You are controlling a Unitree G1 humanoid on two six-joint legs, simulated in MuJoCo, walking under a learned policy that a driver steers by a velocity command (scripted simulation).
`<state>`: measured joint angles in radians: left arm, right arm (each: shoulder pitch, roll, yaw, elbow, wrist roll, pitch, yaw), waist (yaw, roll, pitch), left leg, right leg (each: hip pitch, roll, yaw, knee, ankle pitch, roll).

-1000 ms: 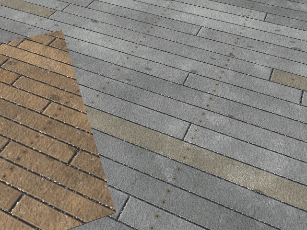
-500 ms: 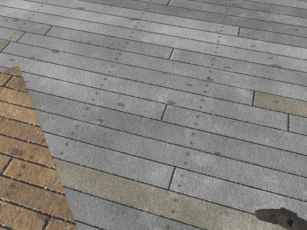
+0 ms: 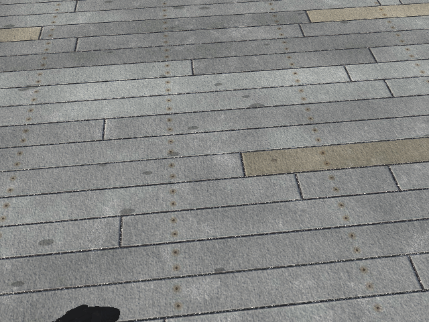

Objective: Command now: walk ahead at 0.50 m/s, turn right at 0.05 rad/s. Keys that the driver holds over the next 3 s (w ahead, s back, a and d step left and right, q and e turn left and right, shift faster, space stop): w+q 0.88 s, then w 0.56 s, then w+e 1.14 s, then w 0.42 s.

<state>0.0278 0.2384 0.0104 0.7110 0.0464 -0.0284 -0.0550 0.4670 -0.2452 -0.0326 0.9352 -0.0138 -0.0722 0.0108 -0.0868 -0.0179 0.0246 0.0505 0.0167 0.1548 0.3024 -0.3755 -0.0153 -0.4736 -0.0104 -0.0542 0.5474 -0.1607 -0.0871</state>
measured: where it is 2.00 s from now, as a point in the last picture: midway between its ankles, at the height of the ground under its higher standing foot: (109, 184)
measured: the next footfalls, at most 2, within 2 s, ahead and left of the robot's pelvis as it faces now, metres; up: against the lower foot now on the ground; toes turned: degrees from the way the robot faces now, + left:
right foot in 0.02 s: +0.15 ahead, -0.09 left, +0.00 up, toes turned -3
left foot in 0.56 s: +0.41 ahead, +0.12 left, +0.00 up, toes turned +20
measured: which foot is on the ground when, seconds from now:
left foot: down 0.00-0.02, up 0.04-0.54, down 0.56-1.00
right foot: up 0.00-0.00, down 0.02-0.54, up 0.56-1.00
